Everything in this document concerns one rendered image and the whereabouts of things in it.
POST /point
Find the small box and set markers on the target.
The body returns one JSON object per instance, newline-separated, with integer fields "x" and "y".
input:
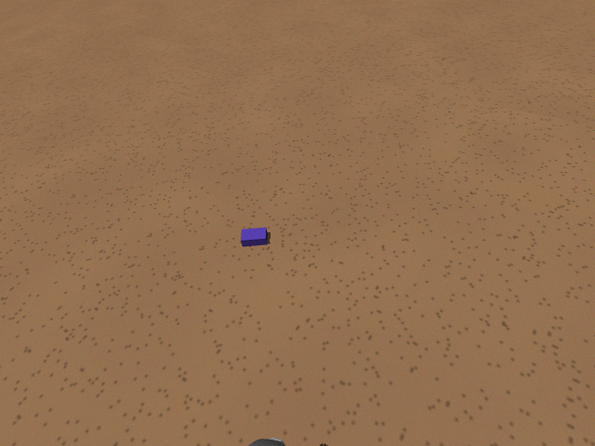
{"x": 252, "y": 237}

